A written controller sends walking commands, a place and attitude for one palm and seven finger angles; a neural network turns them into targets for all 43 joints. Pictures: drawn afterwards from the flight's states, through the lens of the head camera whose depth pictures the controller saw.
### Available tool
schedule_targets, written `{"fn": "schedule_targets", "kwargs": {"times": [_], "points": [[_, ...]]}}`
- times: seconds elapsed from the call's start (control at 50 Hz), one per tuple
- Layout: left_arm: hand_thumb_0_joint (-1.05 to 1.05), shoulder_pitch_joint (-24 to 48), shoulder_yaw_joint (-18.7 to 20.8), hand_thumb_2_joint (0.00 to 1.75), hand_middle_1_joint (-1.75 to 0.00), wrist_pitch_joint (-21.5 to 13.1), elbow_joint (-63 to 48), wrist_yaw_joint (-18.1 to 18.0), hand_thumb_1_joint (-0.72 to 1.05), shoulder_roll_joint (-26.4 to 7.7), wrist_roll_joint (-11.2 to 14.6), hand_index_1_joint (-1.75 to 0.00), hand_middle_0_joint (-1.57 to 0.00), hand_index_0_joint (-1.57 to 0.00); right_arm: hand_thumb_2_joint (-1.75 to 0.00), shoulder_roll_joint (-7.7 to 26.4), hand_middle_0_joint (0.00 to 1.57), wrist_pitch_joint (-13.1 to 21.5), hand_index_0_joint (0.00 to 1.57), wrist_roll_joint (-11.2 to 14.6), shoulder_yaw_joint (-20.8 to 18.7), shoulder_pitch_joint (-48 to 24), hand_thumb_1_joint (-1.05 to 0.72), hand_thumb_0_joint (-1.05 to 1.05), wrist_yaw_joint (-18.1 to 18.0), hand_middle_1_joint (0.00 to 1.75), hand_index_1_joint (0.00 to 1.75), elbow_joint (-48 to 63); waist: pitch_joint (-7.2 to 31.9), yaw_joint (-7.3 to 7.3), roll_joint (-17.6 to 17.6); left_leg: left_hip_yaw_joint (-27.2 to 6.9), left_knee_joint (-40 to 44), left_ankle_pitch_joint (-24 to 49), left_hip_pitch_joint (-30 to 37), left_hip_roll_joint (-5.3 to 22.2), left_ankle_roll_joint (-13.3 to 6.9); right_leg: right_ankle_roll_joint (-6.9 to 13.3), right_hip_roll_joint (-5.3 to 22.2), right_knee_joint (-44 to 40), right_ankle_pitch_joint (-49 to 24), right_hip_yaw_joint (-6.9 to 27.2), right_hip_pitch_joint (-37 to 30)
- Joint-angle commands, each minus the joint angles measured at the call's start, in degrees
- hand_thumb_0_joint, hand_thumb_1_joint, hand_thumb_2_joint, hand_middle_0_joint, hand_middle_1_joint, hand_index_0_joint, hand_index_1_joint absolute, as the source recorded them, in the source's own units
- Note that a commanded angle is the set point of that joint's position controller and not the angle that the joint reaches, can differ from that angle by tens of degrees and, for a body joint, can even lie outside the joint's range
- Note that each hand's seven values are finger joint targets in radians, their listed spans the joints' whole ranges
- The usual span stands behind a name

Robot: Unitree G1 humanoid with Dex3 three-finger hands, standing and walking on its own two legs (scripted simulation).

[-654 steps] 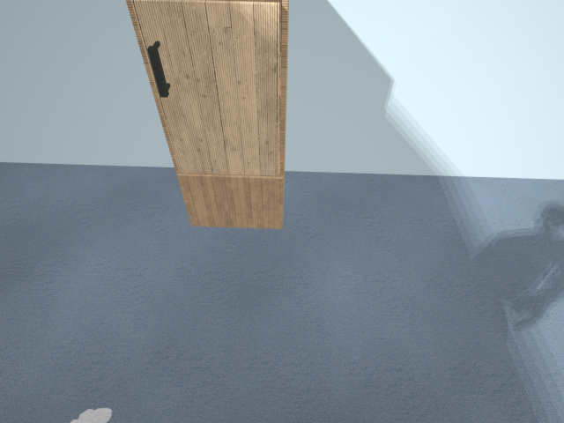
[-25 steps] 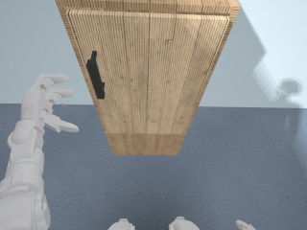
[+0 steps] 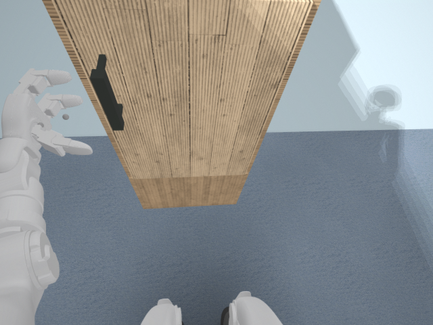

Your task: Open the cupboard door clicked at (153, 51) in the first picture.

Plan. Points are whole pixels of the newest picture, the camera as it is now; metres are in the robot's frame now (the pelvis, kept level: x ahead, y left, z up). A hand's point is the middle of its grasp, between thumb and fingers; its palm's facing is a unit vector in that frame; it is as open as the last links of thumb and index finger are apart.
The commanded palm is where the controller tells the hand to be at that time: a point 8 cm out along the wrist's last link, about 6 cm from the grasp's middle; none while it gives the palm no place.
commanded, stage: move the hooked fingers beside the handle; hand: left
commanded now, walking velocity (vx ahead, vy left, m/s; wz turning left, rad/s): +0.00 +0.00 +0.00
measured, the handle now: (110, 95) +0.53 +0.18 +0.07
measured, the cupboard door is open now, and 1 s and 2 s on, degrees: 0 0 0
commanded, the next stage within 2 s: slide the fingers in behind the handle in 0.86 s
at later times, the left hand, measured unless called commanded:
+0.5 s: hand (73, 116) +0.47 +0.23 +0.07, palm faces +0.04 -1.00 -0.02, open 14.0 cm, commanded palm +0.44 +0.28 +0.07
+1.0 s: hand (74, 116) +0.47 +0.23 +0.07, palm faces +0.04 -1.00 -0.01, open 14.0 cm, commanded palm +0.45 +0.28 +0.07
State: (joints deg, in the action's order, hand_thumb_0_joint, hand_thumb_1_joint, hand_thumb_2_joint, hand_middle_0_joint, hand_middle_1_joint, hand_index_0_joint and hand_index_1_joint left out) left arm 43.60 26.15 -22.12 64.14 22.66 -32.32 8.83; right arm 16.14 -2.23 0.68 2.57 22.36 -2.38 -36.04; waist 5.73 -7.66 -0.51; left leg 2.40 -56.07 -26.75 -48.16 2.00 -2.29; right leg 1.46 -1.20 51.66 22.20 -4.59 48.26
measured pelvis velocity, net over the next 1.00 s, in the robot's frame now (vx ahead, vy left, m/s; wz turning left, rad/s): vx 0.00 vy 0.00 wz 0.00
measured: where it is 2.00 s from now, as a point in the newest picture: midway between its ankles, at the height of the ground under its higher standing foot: outside the picture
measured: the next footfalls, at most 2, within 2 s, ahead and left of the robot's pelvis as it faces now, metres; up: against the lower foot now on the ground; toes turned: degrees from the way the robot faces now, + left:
none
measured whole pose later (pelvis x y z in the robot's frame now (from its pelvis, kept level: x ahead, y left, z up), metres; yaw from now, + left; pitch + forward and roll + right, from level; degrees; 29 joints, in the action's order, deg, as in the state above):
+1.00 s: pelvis +0.00 +0.00 +0.00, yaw +0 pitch +19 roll -3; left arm 44.0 24.9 -23.1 63.6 19.4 -30.3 7.7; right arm 15.8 -3.9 0.5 2.7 21.6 -1.6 -35.0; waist 6.0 -7.8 -0.6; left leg 2.4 -57.1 -27.3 -49.0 2.0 -2.5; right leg 1.3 -1.2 52.5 22.5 -4.4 49.1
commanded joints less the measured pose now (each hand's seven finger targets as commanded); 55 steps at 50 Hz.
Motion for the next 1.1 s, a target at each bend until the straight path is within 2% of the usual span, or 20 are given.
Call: {"fn": "schedule_targets", "kwargs": {"times": [0.0,0.2,0.32,0.36,0.44,0.46,0.54,0.56,0.6,0.62,0.66,0.7,0.74,0.78,0.84,0.88,0.96,1.0,1.04,1.08], "points": [[0.00,25.4,1.3,0.30,-1.20,-3.7,-10.7,-0.6,-0.50,-16.0,0.8,-1.20,-0.30,-0.30,-0.90,10.4,0.20,0.9,0.20,-0.2,-4.0,7.6,-0.90,0.00,-0.5,0.30,0.30,3.8,23.4,-0.85,-7.0,-4.9,6.2,22.6,14.9,-0.5,0.5,0.0,-1.3,-4.3,-16.2,3.7,-11.1],[0.00,19.4,1.9,0.30,-1.20,-3.7,-13.2,-2.0,-0.50,-14.6,0.7,-1.20,-0.30,-0.30,-0.90,10.3,0.20,-0.8,0.20,-0.5,-4.3,8.4,-0.90,0.00,0.7,0.30,0.30,5.6,26.5,1.38,-8.4,-5.3,6.1,30.9,19.0,0.0,1.4,0.2,-1.7,-3.4,-19.2,2.7,-11.2],[0.00,20.6,0.7,0.30,-1.20,-4.6,-17.0,-4.0,-0.50,-12.3,0.6,-1.20,-0.30,-0.30,-0.90,9.7,0.20,-1.2,0.20,-0.4,-4.5,7.7,-0.90,0.00,0.9,0.30,0.30,5.3,25.7,0.83,-8.2,-5.6,6.6,31.3,21.0,0.3,1.8,0.0,-1.8,-3.9,-18.6,2.4,-10.1],[0.00,19.3,1.6,0.30,-1.20,-4.6,-15.5,-4.4,-0.50,-12.7,0.7,-1.20,-0.30,-0.30,-0.90,9.8,0.20,-1.1,0.20,-0.4,-4.6,7.6,-0.90,0.00,0.8,0.30,0.30,5.1,24.7,0.84,-5.9,-5.3,6.7,28.9,19.3,0.1,1.5,-0.1,-1.8,-4.2,-18.2,2.6,-11.0],[0.00,20.4,0.0,0.30,-1.20,-5.3,-17.5,-4.1,-0.50,-11.5,0.4,-1.20,-0.30,-0.30,-0.90,9.4,0.20,-0.9,0.20,-0.3,-4.5,7.0,-0.90,0.00,0.7,0.30,0.30,4.8,26.0,0.83,-8.9,-5.7,6.5,31.3,22.2,0.2,2.1,0.1,-1.7,-4.1,-18.6,2.6,-10.4],[0.00,19.8,-1.2,0.30,-1.20,-5.1,-16.3,-3.9,-0.50,-9.7,0.7,-1.20,-0.30,-0.30,-0.90,9.3,0.20,-0.9,0.20,-0.2,-4.4,6.7,-0.90,0.00,0.7,0.30,0.30,4.9,24.6,0.54,-7.8,-5.4,6.8,29.5,21.2,0.1,1.9,0.0,-1.7,-4.4,-18.0,2.5,-10.4],[0.00,20.4,0.1,0.30,-1.20,-4.0,-10.5,-3.5,-0.50,-11.7,0.8,-1.20,-0.30,-0.30,-0.90,9.8,0.20,-0.8,0.20,-0.1,-4.0,6.2,-0.90,0.00,0.3,0.30,0.30,4.7,19.6,-0.12,-3.5,-4.6,7.2,21.4,14.1,-0.5,0.9,-0.1,-1.4,-4.9,-15.8,3.1,-11.5],[0.00,21.6,0.5,0.30,-1.20,-4.2,-11.4,-3.5,-0.50,-13.2,0.3,-1.20,-0.30,-0.30,-0.90,10.0,0.20,-0.8,0.20,-0.1,-3.9,6.2,-0.90,0.00,0.1,0.30,0.30,4.9,20.5,-0.03,-3.8,-4.8,7.2,21.0,13.6,-0.6,0.9,0.0,-1.2,-4.6,-15.9,3.2,-12.1],[0.00,24.2,-1.9,0.30,-1.20,-4.8,-13.0,-3.2,-0.50,-10.8,0.1,-1.20,-0.30,-0.30,-0.90,9.6,0.20,-0.4,0.20,-0.2,-3.7,6.0,-0.90,0.00,0.2,0.30,0.30,5.2,21.5,-0.53,-7.6,-5.1,6.8,21.8,16.0,-0.7,1.1,0.3,-1.2,-4.0,-15.3,3.0,-9.9],[0.00,24.5,0.0,0.30,-1.20,-5.4,-13.8,-3.3,-0.50,-13.0,0.0,-1.20,-0.30,-0.30,-0.90,9.8,0.20,-0.4,0.20,-0.3,-4.0,6.3,-0.90,0.00,0.1,0.30,0.30,4.7,23.8,0.12,-8.0,-5.6,6.4,23.5,17.8,-0.4,1.4,0.3,-1.3,-3.8,-15.4,3.0,-9.7],[0.00,24.3,-1.9,0.30,-1.20,-5.9,-13.5,-3.1,-0.50,-10.3,0.5,-1.20,-0.30,-0.30,-0.90,9.6,0.20,-0.1,0.20,-0.2,-4.0,5.9,-0.90,0.00,0.2,0.30,0.30,4.7,24.3,-0.40,-8.4,-5.8,6.2,24.1,19.4,-0.3,1.7,0.2,-1.4,-3.9,-14.9,2.8,-8.2],[0.00,25.7,-1.7,0.30,-1.20,-5.8,-12.7,-2.9,-0.50,-10.4,1.1,-1.20,-0.30,-0.30,-0.90,9.9,0.20,0.1,0.20,-0.3,-4.1,6.4,-0.90,0.00,0.2,0.30,0.30,4.1,24.3,-0.96,-5.9,-6.2,5.8,24.0,18.3,-0.2,1.4,0.2,-1.5,-3.6,-15.2,2.7,-8.8],[0.00,22.9,0.1,0.30,-1.20,-5.1,-11.1,-3.0,-0.50,-12.4,0.7,-1.20,-0.30,-0.30,-0.90,10.1,0.20,-0.1,0.20,-0.3,-4.0,6.4,-0.90,0.00,0.1,0.30,0.30,4.3,25.0,0.10,-6.2,-5.6,6.0,23.6,17.1,-0.5,1.4,0.1,-1.3,-3.6,-15.6,2.9,-10.0],[0.00,24.0,-1.0,0.30,-1.20,-4.4,-10.4,-3.1,-0.50,-11.8,0.1,-1.20,-0.30,-0.30,-0.90,9.9,0.20,-0.2,0.20,-0.2,-3.9,6.2,-0.90,0.00,0.1,0.30,0.30,4.3,22.8,-0.35,-5.9,-5.4,6.1,21.8,15.0,-0.6,1.1,0.0,-1.2,-3.8,-15.0,3.0,-9.9],[0.00,23.7,0.9,0.30,-1.20,-4.7,-12.3,-3.3,-0.50,-14.8,0.0,-1.20,-0.30,-0.30,-0.90,10.1,0.20,-0.4,0.20,-0.2,-3.8,6.5,-0.90,0.00,0.1,0.30,0.30,4.8,25.2,0.35,-6.2,-5.1,5.9,22.7,15.0,-0.7,1.0,0.1,-1.3,-3.5,-16.5,3.4,-11.8],[0.00,23.6,-0.3,0.30,-1.20,-5.0,-13.4,-3.4,-0.50,-12.8,0.1,-1.20,-0.30,-0.30,-0.90,9.7,0.20,-0.3,0.20,-0.2,-3.9,6.3,-0.90,0.00,0.3,0.30,0.30,5.1,25.4,0.40,-7.7,-5.1,6.0,22.9,16.1,-0.7,1.1,0.1,-1.3,-3.7,-16.1,3.3,-11.4],[0.00,23.2,0.7,0.30,-1.20,-4.8,-12.5,-3.2,-0.50,-14.3,0.4,-1.20,-0.30,-0.30,-0.90,10.0,0.20,-0.4,0.20,-0.1,-3.8,6.6,-0.90,0.00,0.1,0.30,0.30,5.0,24.6,0.19,-6.5,-4.7,6.2,21.3,13.9,-0.8,0.8,0.0,-1.4,-4.0,-16.2,3.7,-12.7],[0.00,24.8,-2.4,0.30,-1.20,-4.8,-13.1,-2.9,-0.50,-10.4,0.5,-1.20,-0.30,-0.30,-0.90,9.6,0.20,-0.3,0.20,-0.1,-3.8,6.6,-0.90,0.00,0.2,0.30,0.30,5.0,23.5,-0.67,-8.1,-5.2,6.3,21.7,16.0,-0.6,0.9,0.3,-1.5,-4.0,-15.3,3.1,-10.3],[0.00,24.3,-1.9,0.30,-1.20,-4.8,-13.9,-3.4,-0.50,-10.3,0.7,-1.20,-0.30,-0.30,-0.90,9.9,0.20,-0.3,0.20,-0.3,-4.1,7.1,-0.90,0.00,0.4,0.30,0.30,4.4,25.7,-0.36,-8.5,-5.6,6.2,23.1,18.4,-0.4,1.2,0.2,-1.6,-4.0,-15.1,2.9,-9.3],[0.00,24.1,-1.5,0.30,-1.20,-4.4,-12.8,-4.0,-0.50,-10.1,1.0,-1.20,-0.30,-0.30,-0.90,9.8,0.20,-0.2,0.20,-0.3,-4.1,7.1,-0.90,0.00,0.4,0.30,0.30,4.2,24.5,-0.66,-5.5,-5.3,6.2,22.1,16.1,-0.5,1.0,-0.1,-1.6,-4.3,-15.4,3.0,-10.5]]}}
